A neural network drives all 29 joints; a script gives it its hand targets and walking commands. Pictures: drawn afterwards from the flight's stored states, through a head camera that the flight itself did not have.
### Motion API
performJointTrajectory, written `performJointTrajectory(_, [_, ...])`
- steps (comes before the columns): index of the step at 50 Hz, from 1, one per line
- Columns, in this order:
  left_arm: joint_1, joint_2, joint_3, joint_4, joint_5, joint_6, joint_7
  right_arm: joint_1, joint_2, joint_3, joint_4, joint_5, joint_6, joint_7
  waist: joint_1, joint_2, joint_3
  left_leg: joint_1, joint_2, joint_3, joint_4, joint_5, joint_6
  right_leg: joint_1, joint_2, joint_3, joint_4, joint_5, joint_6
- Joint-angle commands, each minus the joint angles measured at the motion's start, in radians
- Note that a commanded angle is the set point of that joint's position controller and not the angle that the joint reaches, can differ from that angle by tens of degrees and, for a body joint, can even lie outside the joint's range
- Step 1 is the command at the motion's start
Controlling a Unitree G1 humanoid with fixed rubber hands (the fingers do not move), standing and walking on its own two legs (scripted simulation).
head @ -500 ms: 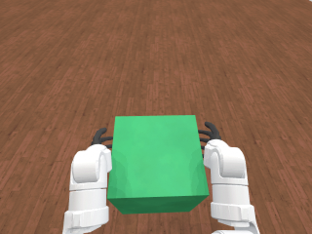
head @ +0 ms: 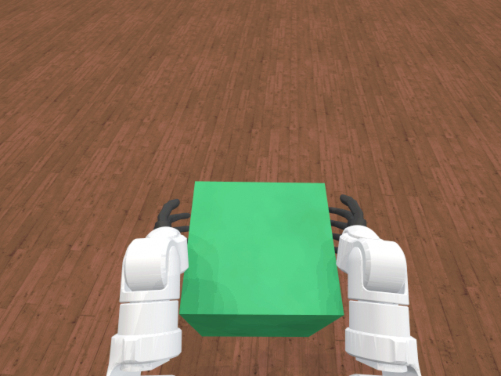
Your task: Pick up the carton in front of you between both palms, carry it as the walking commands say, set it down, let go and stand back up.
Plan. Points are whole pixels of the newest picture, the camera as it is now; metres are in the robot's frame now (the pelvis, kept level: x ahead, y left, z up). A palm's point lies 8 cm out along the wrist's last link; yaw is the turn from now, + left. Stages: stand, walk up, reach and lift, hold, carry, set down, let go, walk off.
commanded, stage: carry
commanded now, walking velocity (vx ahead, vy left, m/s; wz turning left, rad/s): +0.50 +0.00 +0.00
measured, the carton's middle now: (257, 266) +0.31 +0.00 -0.02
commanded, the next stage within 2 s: none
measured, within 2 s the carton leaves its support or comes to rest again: neither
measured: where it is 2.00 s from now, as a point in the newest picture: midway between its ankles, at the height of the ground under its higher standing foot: (252, 261)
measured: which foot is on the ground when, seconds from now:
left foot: up 0.00-0.38, down 0.40-0.88, up 0.90-1.00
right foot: down 0.00-0.44, up 0.46-0.82, down 0.84-1.00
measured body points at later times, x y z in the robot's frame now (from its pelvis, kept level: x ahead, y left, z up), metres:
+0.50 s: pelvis +0.34 +0.03 +0.00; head +0.35 +0.04 +0.45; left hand +0.66 +0.16 +0.07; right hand +0.65 -0.13 +0.08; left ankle +0.42 +0.10 -0.73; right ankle +0.15 -0.07 -0.63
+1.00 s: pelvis +0.63 -0.01 +0.01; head +0.67 -0.03 +0.46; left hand +0.95 +0.13 +0.07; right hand +0.95 -0.16 +0.07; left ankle +0.57 +0.10 -0.71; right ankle +0.71 -0.09 -0.73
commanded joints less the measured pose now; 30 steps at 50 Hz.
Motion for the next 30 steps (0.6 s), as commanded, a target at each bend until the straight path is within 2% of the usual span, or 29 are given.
performJointTrajectory(1, [-0.589,-1.081,-0.648,-0.114,-0.47,-0.041,-0.456,-0.518,1.108,0.726,-0.01,0.47,0.023,0.423,-0.002,-0.094,-0.332,-0.444,0.05,-0.087,0.155,0.132,0.032,0.572,-0.305,0.429,-0.271,0.144,-0.049])
performJointTrajectory(3, [-0.605,-1.093,-0.641,-0.142,-0.484,-0.052,-0.463,-0.521,1.122,0.723,-0.036,0.476,0.007,0.419,-0.005,-0.127,-0.322,-0.399,0.041,-0.043,0.065,0.183,0.022,0.509,-0.278,0.346,-0.319,0.079,-0.028])
performJointTrajectory(6, [-0.575,-1.074,-0.638,-0.157,-0.488,-0.058,-0.465,-0.461,1.122,0.715,-0.034,0.454,-0.006,0.4,-0.006,-0.167,-0.306,-0.438,0.036,0.003,-0.079,0.259,-0.001,0.541,-0.258,0.26,-0.356,0.08,-0.045])
performJointTrajectory(10, [-0.522,-1.041,-0.64,-0.164,-0.473,-0.052,-0.463,-0.433,1.106,0.733,-0.056,0.445,-0.003,0.39,-0.002,-0.153,-0.251,-0.443,0.012,0.061,-0.318,0.362,-0.012,0.589,-0.208,0.165,-0.327,0.277,-0.039])
performJointTrajectory(15, [-0.489,-0.993,-0.639,-0.16,-0.443,-0.028,-0.446,-0.413,1.062,0.745,-0.045,0.454,0.031,0.398,0.009,-0.183,-0.173,-0.367,-0.036,0.142,-0.505,0.452,0.02,0.629,-0.185,0.097,-0.276,0.466,-0.006])
performJointTrajectory(17, [-0.486,-0.98,-0.64,-0.148,-0.435,-0.019,-0.444,-0.412,1.044,0.734,-0.028,0.457,0.045,0.406,0.005,-0.196,-0.176,-0.235,-0.067,0.179,-0.567,0.468,0.035,0.618,-0.179,0.071,-0.179,0.613,0.021])
performJointTrajectory(18, [-0.491,-0.978,-0.643,-0.14,-0.434,-0.013,-0.443,-0.396,1.035,0.724,-0.007,0.452,0.049,0.409,-0.013,-0.17,-0.229,-0.058,-0.105,0.213,-0.607,0.451,0.047,0.569,-0.15,0.033,-0.031,0.64,0.047])
performJointTrajectory(19, [-0.506,-0.968,-0.646,-0.134,-0.436,-0.008,-0.443,-0.394,1.025,0.711,0.004,0.443,0.05,0.413,-0.035,-0.126,-0.302,0.179,-0.072,0.184,-0.59,0.388,0.066,0.428,-0.12,0.015,0.152,0.53,0.073])
performJointTrajectory(20, [-0.527,-0.967,-0.655,-0.142,-0.443,-0.003,-0.445,-0.386,1.002,0.695,0.016,0.435,0.05,0.416,-0.05,0.056,-0.394,0.422,0.144,-0.136,-0.601,0.286,0.122,0.177,-0.075,0.031,0.403,0.228,0.106])
performJointTrajectory(21, [-0.567,-0.974,-0.671,-0.151,-0.459,0.003,-0.449,-0.384,1.002,0.678,0.059,0.43,0.046,0.416,-0.035,0.257,-0.405,0.592,0.332,-0.538,-0.713,0.345,0.248,-0.146,0.062,0.088,0.638,-0.255,0.127])
performJointTrajectory(22, [-0.597,-0.967,-0.679,-0.17,-0.467,0.005,-0.45,-0.367,1.022,0.665,0.067,0.419,0.037,0.415,-0.051,0.255,-0.386,0.59,0.345,-0.555,-0.733,0.482,0.295,-0.25,0.046,0.187,0.812,-0.338,0.107])
performJointTrajectory(23, [-0.607,-0.984,-0.679,-0.153,-0.466,-0.001,-0.449,-0.394,1.042,0.664,0.031,0.423,0.034,0.414,-0.048,0.163,-0.378,0.536,0.318,-0.42,-0.712,0.553,0.254,-0.277,-0.007,0.232,0.828,-0.326,0.09])
performJointTrajectory(24, [-0.608,-1.004,-0.682,-0.157,-0.467,-0.009,-0.448,-0.427,1.068,0.674,0.01,0.435,0.032,0.416,-0.045,0.075,-0.368,0.459,0.295,-0.338,-0.709,0.56,0.215,-0.251,-0.05,0.259,0.763,-0.264,0.078])
performJointTrajectory(25, [-0.62,-1.022,-0.684,-0.173,-0.472,-0.018,-0.446,-0.457,1.087,0.677,-0.011,0.449,0.029,0.419,-0.04,0.022,-0.348,0.378,0.268,-0.269,-0.74,0.505,0.168,-0.213,-0.079,0.264,0.676,-0.2,0.075])
performJointTrajectory(26, [-0.629,-1.042,-0.683,-0.187,-0.476,-0.025,-0.443,-0.49,1.106,0.684,-0.038,0.462,0.024,0.422,-0.037,0.028,-0.342,0.326,0.25,-0.217,-0.774,0.445,0.14,-0.175,-0.091,0.254,0.614,-0.158,0.077])
performJointTrajectory(27, [-0.627,-1.056,-0.685,-0.194,-0.477,-0.031,-0.437,-0.511,1.102,0.685,-0.066,0.477,0.02,0.425,-0.036,0.061,-0.336,0.311,0.234,-0.171,-0.79,0.428,0.133,-0.165,-0.079,0.224,0.568,-0.139,0.08])
performJointTrajectory(30, [-0.577,-1.059,-0.679,-0.2,-0.457,-0.042,-0.416,-0.492,1.077,0.679,-0.087,0.485,0.023,0.43,-0.038,0.091,-0.306,0.326,0.215,-0.085,-0.825,0.464,0.149,-0.187,-0.071,0.171,0.407,-0.077,0.103])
